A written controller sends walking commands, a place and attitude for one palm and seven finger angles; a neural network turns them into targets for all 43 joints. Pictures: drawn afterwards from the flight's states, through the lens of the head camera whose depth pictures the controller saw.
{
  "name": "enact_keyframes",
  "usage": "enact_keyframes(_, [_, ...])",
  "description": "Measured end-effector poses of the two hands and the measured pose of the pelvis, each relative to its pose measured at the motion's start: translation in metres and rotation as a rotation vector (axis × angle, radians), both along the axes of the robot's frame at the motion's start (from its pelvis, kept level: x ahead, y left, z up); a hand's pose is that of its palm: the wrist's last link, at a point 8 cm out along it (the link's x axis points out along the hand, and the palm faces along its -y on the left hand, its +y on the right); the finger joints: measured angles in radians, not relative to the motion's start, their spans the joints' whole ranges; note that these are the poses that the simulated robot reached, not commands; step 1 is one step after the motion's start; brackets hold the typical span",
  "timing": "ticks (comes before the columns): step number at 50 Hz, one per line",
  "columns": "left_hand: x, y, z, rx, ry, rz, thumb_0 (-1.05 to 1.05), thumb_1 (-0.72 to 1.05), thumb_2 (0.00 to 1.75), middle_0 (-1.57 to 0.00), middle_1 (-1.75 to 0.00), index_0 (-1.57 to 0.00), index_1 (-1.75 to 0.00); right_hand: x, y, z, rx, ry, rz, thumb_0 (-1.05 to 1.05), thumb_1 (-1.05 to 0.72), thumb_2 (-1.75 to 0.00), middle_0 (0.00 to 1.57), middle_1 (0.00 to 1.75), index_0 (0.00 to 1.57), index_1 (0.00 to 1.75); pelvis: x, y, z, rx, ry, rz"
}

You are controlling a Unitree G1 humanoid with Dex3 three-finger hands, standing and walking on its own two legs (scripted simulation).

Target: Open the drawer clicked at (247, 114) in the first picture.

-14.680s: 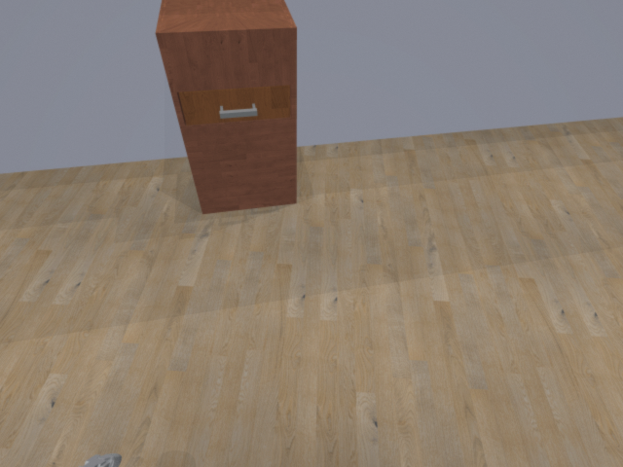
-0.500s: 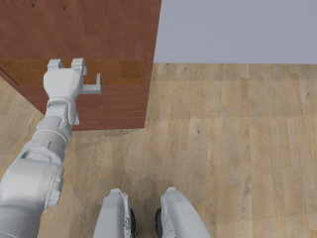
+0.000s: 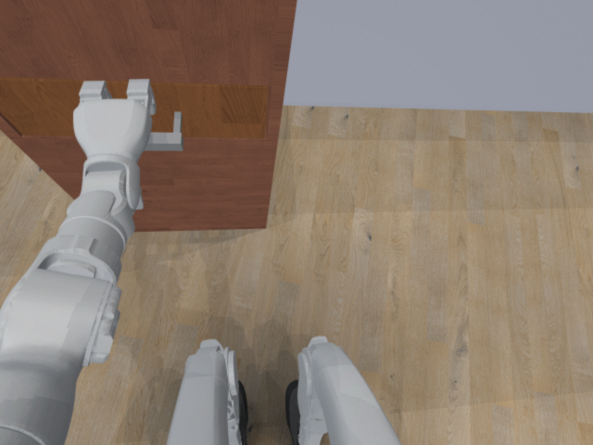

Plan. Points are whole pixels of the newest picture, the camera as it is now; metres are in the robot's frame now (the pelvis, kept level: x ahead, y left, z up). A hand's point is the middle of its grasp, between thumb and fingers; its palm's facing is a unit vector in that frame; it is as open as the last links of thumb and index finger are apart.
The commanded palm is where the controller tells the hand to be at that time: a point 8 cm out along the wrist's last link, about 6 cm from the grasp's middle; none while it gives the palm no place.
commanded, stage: lower the fingers behind the handle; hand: left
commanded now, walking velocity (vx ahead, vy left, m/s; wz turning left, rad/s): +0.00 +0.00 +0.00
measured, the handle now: (137, 129) +0.57 +0.21 -0.06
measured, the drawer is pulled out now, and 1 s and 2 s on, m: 0.00 0.00 0.01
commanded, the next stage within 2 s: close the thumb around the handle in 0.82 s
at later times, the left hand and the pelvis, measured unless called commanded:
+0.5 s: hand (139, 165) +0.52 +0.21 -0.09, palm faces +0.00 -0.01 -1.00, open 13.8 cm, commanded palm +0.52 +0.17 -0.04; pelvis -0.01 +0.00 -0.04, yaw -2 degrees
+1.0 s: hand (138, 165) +0.52 +0.21 -0.08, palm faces -0.03 -0.02 -1.00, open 13.7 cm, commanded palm +0.51 +0.18 -0.04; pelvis +0.01 +0.00 -0.02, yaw -1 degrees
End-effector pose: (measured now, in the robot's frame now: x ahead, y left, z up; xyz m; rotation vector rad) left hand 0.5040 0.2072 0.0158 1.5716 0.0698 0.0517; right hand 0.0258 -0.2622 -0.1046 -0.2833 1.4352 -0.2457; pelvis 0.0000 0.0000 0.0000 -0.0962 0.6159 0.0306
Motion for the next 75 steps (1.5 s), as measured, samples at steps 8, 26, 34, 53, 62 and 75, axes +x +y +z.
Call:
enact_keyframes(8, [-0.001, -0.001, -0.004, 0.018, -0.015, 0.007, 0.0, -0.48, 0.3, -0.32, -1.2, -0.28, -1.33, -0.013, -0.005, -0.012, -0.015, -0.004, 0.003, 0.0, -0.91, -0.9, 0.2, 0.3, 0.2, 0.29, -0.012, -0.002, -0.015, 0.001, 0.002, -0.002])
enact_keyframes(26, [-0.001, -0.001, -0.048, -0.008, -0.011, -0.049, 0.0, -0.48, 0.3, -0.32, -1.21, -0.32, -1.21, -0.038, 0.007, -0.041, 0.026, 0.072, -0.043, 0.01, -0.91, -0.9, 0.2, 0.3, 0.2, 0.29, -0.01, 0.0, -0.036, 0.001, 0.046, -0.031])
enact_keyframes(34, [0.0, -0.003, -0.045, -0.009, 0.036, 0.001, 0.0, -0.48, 0.3, -0.32, -1.2, -0.33, -1.22, -0.017, 0.007, -0.035, 0.041, 0.028, -0.034, 0.01, -0.91, -0.9, 0.2, 0.3, 0.21, 0.29, -0.004, -0.002, -0.026, 0.004, 0.041, -0.028])
enact_keyframes(53, [0.0, 0.0, -0.046, -0.026, 0.013, -0.032, 0.0, -0.41, 0.33, -0.31, -1.21, -0.34, -1.21, 0.011, -0.008, -0.029, 0.013, 0.021, -0.005, 0.0, -0.91, -0.9, 0.2, 0.3, 0.2, 0.29, 0.009, -0.004, -0.022, 0.007, 0.043, -0.029])
enact_keyframes(62, [-0.001, -0.001, -0.044, -0.019, 0.035, -0.02, 0.0, -0.04, 0.49, -0.33, -1.25, -0.36, -1.25, 0.013, -0.001, -0.029, 0.039, 0.017, -0.013, 0.0, -0.91, -0.9, 0.2, 0.3, 0.2, 0.29, 0.01, -0.004, -0.018, 0.009, 0.038, -0.029])
enact_keyframes(75, [0.002, -0.001, -0.045, -0.016, 0.031, -0.022, 0.0, 0.63, 0.78, -0.38, -1.32, -0.4, -1.32, 0.002, -0.002, -0.03, 0.029, 0.032, -0.019, 0.0, -0.91, -0.9, 0.2, 0.3, 0.2, 0.29, 0.008, -0.003, -0.021, 0.007, 0.041, -0.028])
